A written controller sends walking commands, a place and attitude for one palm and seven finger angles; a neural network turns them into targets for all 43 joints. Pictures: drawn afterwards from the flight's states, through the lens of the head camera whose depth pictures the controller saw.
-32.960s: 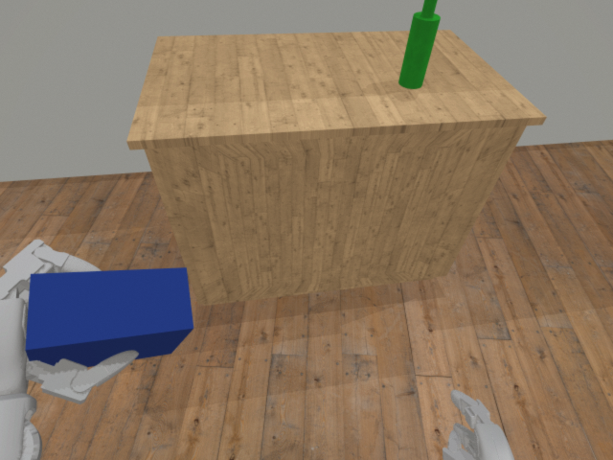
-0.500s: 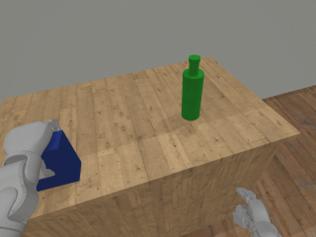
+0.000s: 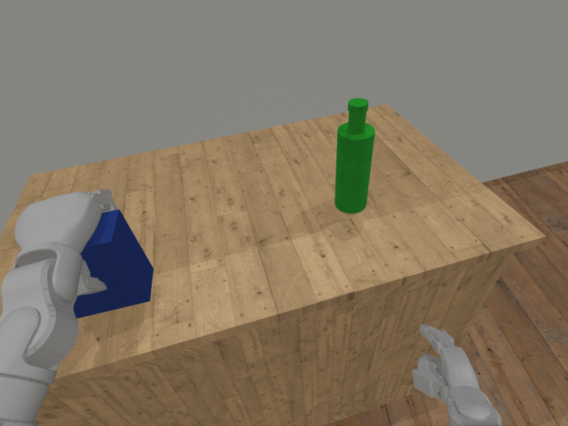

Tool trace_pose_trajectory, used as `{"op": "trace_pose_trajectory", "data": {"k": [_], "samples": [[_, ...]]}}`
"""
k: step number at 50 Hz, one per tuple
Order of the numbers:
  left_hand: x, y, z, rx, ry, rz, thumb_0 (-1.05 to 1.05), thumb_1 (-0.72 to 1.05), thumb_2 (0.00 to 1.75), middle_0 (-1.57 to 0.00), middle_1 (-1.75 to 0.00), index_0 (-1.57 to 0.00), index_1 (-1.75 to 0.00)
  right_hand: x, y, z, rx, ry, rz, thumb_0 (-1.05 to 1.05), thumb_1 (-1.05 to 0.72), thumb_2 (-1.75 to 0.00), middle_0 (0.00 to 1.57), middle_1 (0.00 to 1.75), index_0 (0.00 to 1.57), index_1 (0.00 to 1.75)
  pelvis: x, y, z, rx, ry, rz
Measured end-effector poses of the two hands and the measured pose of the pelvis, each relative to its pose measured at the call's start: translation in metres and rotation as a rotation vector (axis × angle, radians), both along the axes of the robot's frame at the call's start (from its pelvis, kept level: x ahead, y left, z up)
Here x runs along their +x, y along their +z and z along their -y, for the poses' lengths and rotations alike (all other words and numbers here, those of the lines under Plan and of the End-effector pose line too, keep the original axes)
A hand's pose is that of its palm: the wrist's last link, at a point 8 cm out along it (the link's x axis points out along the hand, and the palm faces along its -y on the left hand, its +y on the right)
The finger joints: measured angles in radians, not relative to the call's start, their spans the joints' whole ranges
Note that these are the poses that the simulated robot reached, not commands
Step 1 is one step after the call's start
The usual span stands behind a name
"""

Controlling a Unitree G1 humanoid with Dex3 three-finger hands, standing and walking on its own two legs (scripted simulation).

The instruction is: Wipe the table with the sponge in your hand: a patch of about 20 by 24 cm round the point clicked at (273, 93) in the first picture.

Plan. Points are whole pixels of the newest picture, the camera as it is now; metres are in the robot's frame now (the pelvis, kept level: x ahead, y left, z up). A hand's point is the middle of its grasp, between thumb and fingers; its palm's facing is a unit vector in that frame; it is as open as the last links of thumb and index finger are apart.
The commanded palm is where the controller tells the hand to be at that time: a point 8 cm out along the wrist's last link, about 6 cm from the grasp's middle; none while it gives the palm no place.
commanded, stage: lift the sponge slowly off the table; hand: left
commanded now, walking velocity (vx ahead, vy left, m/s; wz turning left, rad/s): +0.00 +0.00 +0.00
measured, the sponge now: (104, 275) +0.26 +0.32 +0.10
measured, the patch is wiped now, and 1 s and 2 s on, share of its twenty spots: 1.00 1.00 1.00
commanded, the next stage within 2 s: bring the sponge back beside the body in 0.78 s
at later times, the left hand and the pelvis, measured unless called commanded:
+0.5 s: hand (86, 218) +0.28 +0.31 +0.19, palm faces +0.14 -0.04 -0.99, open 10.5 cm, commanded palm +0.23 +0.31 +0.27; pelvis +0.00 +0.00 +0.00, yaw +0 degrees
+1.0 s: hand (90, 215) +0.28 +0.30 +0.20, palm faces +0.10 -0.04 -0.99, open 10.5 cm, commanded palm +0.23 +0.30 +0.28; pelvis +0.00 +0.00 +0.00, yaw +0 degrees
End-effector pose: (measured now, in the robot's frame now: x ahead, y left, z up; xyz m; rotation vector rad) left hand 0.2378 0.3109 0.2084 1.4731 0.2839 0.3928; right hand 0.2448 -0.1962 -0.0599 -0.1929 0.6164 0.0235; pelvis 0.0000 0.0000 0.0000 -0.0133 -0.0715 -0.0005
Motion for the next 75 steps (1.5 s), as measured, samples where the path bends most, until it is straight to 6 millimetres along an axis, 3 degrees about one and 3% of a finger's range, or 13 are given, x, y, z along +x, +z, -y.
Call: {"op": "trace_pose_trajectory", "data": {"k": [19,37,47,58,68,75], "samples": [[0.018,0.029,0.008,0.019,-0.035,0.05,-0.01,-0.55,1.06,-0.68,-1.29,-0.71,-1.31,-0.013,-0.007,-0.001,0.01,-0.012,-0.025,0.01,-0.9,-0.9,0.2,0.3,0.2,0.3,-0.003,0.001,-0.005,0.003,-0.006,-0.008],[0.014,0.046,0.006,0.02,0.02,0.061,-0.01,-0.55,1.06,-0.68,-1.29,-0.71,-1.31,0.01,0.002,-0.005,0.009,0.027,0.012,0.01,-0.9,-0.9,0.2,0.3,0.2,0.3,-0.002,0.0,0.002,0.005,0.008,-0.016],[0.024,0.042,0.01,0.019,0.015,0.014,-0.01,-0.55,1.06,-0.68,-1.29,-0.71,-1.31,0.008,0.001,-0.002,0.02,0.024,0.01,0.01,-0.9,-0.9,0.2,0.3,0.2,0.3,0.0,0.0,0.005,0.007,0.002,-0.026],[0.0,0.035,0.022,0.006,-0.049,0.045,-0.01,-0.55,1.06,-0.68,-1.29,-0.71,-1.31,0.001,-0.006,0.007,0.008,0.01,-0.018,0.01,-0.9,-0.9,0.2,0.3,0.2,0.3,0.002,-0.001,0.004,0.007,-0.009,-0.015],[-0.018,0.03,0.014,-0.017,0.003,0.068,-0.01,-0.55,1.06,-0.68,-1.29,-0.71,-1.31,0.006,0.003,-0.003,0.015,0.027,0.025,0.01,-0.9,-0.9,0.2,0.3,0.2,0.3,-0.005,-0.002,0.005,0.005,-0.007,-0.004],[-0.027,0.022,0.023,-0.03,-0.035,0.059,-0.01,-0.55,1.06,-0.68,-1.3,-0.71,-1.31,0.01,0.012,-0.011,0.021,0.041,0.07,0.01,-0.9,-0.9,0.2,0.3,0.2,0.3,-0.008,-0.002,0.003,0.005,-0.009,0.003]]}}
